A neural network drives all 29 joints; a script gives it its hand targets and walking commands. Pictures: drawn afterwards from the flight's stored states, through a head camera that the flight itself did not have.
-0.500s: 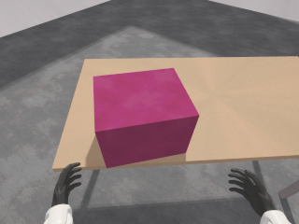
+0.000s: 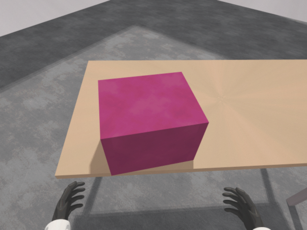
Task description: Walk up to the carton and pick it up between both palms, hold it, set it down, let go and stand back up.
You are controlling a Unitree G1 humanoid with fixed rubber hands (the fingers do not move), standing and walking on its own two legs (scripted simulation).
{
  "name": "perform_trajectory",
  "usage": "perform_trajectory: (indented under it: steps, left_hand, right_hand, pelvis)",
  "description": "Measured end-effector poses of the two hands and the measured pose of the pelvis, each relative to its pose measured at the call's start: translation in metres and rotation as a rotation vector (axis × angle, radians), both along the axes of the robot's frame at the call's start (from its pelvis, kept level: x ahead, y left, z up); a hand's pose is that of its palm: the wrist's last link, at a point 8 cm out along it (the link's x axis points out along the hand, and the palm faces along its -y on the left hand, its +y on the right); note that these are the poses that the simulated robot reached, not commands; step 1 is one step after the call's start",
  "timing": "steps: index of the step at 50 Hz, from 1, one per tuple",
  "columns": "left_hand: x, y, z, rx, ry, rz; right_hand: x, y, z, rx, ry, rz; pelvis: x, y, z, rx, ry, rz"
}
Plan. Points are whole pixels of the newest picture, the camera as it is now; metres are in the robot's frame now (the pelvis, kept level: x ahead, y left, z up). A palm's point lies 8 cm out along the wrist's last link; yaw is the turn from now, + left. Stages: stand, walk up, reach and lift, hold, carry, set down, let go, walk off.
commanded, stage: set down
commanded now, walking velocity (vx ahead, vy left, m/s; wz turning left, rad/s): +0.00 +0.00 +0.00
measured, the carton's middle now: (147, 121) +0.43 +0.05 +0.00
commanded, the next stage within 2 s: let go in 0.36 s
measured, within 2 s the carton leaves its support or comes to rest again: neither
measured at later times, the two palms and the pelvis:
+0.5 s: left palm (64, 216) +0.15 +0.24 -0.07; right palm (238, 226) +0.16 -0.21 -0.08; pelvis +0.00 +0.01 +0.00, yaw +0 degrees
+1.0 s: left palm (65, 220) +0.15 +0.24 -0.08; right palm out of the picture +0.14 -0.24 -0.09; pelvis -0.01 +0.00 -0.01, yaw +0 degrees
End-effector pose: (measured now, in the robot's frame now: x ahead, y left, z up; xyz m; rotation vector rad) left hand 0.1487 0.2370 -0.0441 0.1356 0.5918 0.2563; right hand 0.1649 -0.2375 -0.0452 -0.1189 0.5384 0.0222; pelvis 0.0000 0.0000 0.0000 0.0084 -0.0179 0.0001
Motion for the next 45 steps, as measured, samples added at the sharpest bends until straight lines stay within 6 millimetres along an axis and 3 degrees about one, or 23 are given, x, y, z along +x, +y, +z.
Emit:
perform_trajectory:
  steps: [8, 16, 26, 36, 45]
  left_hand:
    - [0.0, 0.004, -0.007, -0.012, 0.057, -0.031]
    - [-0.01, 0.005, -0.025, -0.036, 0.158, -0.061]
    - [0.006, 0.007, -0.028, -0.016, 0.203, -0.11]
    - [0.017, 0.002, -0.026, -0.013, 0.204, -0.133]
    - [0.014, -0.005, -0.03, -0.028, 0.21, -0.135]
  right_hand:
    - [0.003, 0.015, -0.008, -0.016, 0.023, -0.008]
    - [-0.004, 0.016, -0.017, -0.069, 0.078, -0.039]
    - [-0.008, 0.025, -0.032, -0.077, 0.132, -0.06]
    - [-0.008, 0.022, -0.033, -0.085, 0.115, -0.082]
    - [-0.005, 0.013, -0.029, -0.106, 0.103, -0.085]
  pelvis:
    - [0.001, 0.004, 0.0, -0.004, -0.018, 0.002]
    - [0.0, 0.007, 0.0, -0.005, -0.033, 0.008]
    - [-0.005, 0.009, -0.001, -0.005, -0.045, 0.002]
    - [-0.004, 0.009, -0.002, -0.007, -0.051, -0.007]
    - [-0.006, 0.005, -0.003, -0.005, -0.059, -0.002]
